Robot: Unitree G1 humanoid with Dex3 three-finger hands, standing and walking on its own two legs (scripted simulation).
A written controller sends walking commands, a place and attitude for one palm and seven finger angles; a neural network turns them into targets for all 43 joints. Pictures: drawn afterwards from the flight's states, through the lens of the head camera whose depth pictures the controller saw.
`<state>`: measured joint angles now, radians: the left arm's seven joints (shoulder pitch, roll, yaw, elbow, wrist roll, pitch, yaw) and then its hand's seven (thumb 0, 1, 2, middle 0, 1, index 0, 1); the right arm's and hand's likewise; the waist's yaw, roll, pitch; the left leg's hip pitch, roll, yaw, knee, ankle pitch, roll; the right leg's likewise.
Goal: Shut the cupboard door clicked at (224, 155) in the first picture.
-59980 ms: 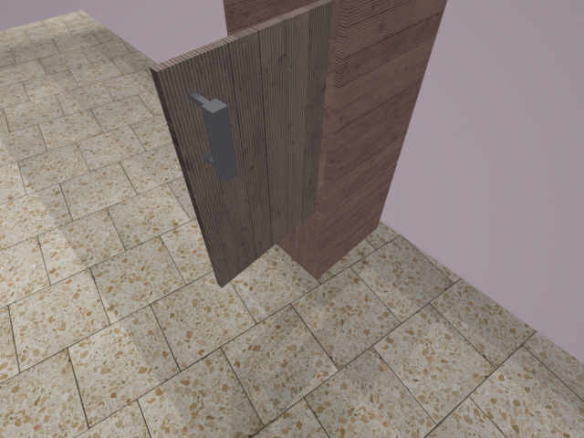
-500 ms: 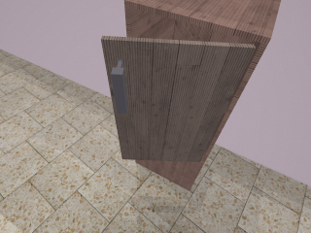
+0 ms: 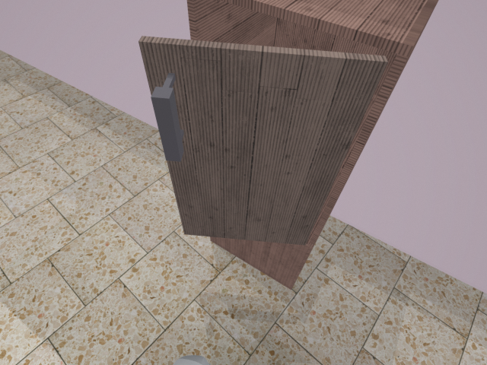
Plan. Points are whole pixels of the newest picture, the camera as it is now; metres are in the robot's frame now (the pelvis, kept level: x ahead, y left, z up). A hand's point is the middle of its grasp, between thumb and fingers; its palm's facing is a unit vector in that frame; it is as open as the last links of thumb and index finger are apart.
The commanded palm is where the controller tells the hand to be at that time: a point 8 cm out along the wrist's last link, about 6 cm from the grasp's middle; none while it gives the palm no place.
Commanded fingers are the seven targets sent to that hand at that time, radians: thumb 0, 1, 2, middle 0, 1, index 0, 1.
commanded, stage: come to a stop and stand still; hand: left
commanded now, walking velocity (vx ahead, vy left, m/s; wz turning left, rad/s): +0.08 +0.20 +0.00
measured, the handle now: (172, 118) +0.47 +0.17 +0.14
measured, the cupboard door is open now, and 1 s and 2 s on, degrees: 27 27 27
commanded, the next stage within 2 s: look again from close up in 0.96 s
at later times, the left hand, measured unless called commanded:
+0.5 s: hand out of the picture -0.01 +0.17 -0.17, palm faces +0.03 -0.99 -0.10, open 7.4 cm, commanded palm none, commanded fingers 0.00 0.90 0.90 -0.20 -0.30 -0.20 -0.30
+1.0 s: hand out of the picture +0.00 +0.19 -0.18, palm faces +0.00 -0.99 -0.11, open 7.4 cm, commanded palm none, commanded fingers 0.00 0.90 0.90 -0.20 -0.30 -0.20 -0.30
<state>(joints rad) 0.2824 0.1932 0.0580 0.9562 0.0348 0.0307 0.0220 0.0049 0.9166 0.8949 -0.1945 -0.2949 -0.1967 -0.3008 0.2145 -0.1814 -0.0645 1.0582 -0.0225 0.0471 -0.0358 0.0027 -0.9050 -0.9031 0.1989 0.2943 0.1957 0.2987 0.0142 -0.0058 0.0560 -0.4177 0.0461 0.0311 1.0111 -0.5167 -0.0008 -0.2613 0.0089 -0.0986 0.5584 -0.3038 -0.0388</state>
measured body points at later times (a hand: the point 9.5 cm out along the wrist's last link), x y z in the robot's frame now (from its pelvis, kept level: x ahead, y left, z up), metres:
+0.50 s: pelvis +0.02 +0.02 +0.01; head +0.03 +0.05 +0.46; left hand -0.01 +0.22 -0.16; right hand +0.03 -0.21 -0.14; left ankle +0.00 +0.06 -0.73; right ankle +0.00 -0.10 -0.73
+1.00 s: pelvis +0.02 +0.05 +0.01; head +0.03 +0.07 +0.46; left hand +0.00 +0.24 -0.16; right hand -0.03 -0.15 -0.14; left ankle +0.00 +0.06 -0.73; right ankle +0.00 -0.10 -0.73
